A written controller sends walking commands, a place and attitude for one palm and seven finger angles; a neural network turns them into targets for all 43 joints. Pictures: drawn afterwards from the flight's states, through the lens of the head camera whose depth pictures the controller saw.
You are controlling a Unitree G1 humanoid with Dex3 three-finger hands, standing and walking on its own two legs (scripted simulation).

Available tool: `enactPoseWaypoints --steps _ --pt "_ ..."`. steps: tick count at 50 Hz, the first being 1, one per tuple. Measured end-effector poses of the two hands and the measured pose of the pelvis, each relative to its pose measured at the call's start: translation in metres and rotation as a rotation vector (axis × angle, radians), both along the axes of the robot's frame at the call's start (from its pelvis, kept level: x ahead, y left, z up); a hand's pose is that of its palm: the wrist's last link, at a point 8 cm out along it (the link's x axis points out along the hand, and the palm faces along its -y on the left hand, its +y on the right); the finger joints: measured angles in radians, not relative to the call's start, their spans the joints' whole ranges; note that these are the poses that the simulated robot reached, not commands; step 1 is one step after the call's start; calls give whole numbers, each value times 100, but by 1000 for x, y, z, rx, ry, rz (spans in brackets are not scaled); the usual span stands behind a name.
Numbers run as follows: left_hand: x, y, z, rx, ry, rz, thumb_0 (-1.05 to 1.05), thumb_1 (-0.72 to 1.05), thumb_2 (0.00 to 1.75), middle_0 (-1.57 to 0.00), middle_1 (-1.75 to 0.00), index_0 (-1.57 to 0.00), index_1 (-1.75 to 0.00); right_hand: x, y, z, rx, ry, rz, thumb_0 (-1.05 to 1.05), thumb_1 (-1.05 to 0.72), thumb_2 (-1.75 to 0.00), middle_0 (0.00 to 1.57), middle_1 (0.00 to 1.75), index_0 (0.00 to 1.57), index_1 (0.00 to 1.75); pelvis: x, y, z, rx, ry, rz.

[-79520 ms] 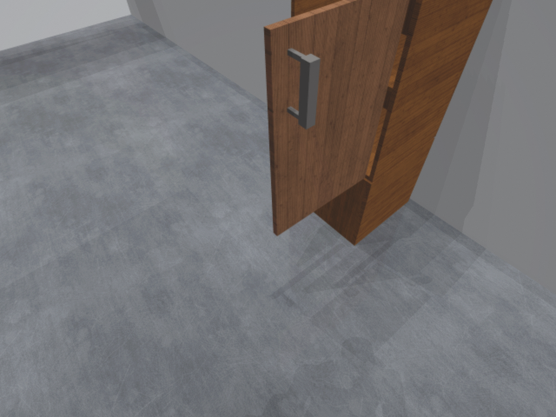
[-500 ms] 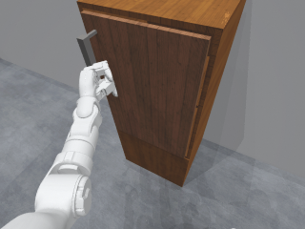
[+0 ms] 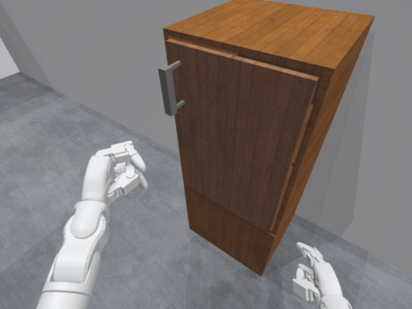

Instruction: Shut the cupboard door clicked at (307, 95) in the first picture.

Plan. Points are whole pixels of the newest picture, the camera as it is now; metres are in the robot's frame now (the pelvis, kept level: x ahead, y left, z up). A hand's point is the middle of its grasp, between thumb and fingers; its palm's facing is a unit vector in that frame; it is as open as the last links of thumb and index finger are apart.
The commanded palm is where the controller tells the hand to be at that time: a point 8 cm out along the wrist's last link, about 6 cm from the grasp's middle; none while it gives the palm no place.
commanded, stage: draw the hand back to the body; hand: left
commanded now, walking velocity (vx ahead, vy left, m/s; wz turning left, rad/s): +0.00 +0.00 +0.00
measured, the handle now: (173, 88) +0.64 +0.14 +0.13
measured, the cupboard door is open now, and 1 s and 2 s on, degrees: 0 0 0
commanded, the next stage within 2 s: step back with the hand held close in 0.90 s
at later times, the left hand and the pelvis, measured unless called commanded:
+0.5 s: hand (45, 219) +0.21 +0.26 +0.15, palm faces +0.39 -0.83 -0.39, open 5.9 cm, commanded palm +0.15 +0.31 +0.18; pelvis +0.01 +0.01 +0.00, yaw +0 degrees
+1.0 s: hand (34, 217) +0.20 +0.27 +0.16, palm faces +0.44 -0.80 -0.40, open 7.4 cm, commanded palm +0.15 +0.31 +0.18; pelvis +0.01 +0.01 +0.00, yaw +0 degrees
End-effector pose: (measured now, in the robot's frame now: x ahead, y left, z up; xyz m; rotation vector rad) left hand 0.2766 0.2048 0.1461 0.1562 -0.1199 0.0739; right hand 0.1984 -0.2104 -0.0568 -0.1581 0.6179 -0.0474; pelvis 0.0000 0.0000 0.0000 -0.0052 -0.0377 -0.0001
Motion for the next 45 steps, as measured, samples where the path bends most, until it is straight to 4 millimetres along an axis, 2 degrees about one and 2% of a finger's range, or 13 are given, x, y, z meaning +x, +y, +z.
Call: enactPoseWaypoints --steps 5,11,19,24,30,33,38,45 --pt "-34 25 6 69 -23 92 2 90 90 -101 -118 -101 -118 -5 11 -9 -11 52 42 1 -90 -90 20 30 20 30 0 3 2 -5 -19 12" --pt "-57 49 26 137 -79 180 2 90 90 -85 -101 -85 -101 -20 16 -27 -1 130 41 1 -90 -90 20 30 21 30 1 8 3 -5 -28 16" --pt "-83 72 15 188 -10 245 2 90 90 -63 -77 -63 -77 -34 5 -33 -1 170 -20 1 -90 -90 20 30 21 30 7 9 4 -6 -23 2" --pt "-107 91 21 247 -3 318 2 90 90 -50 -62 -50 -62 -32 -6 -29 -30 149 -40 1 -90 -90 20 30 20 30 11 9 3 -11 -22 1" --pt "-133 111 31 304 -10 413 2 90 90 -34 -45 -34 -45 -18 -10 -23 -48 103 -34 1 -90 -90 20 30 20 30 12 11 2 -13 -23 8" --pt "-136 113 28 282 -11 442 2 90 90 -29 -39 -28 -39 -11 -7 -22 -56 86 -13 1 -90 -90 20 30 20 30 10 12 2 -12 -23 17" --pt "-127 106 21 237 -12 426 2 90 90 -24 -34 -23 -34 -4 1 -18 -51 65 5 1 -90 -90 20 30 20 30 9 12 3 -9 -19 20" --pt "-120 99 30 264 -45 376 2 89 90 -22 -31 -21 -31 -4 8 -15 -25 45 4 1 -90 -90 20 30 20 30 14 11 3 -10 -23 9"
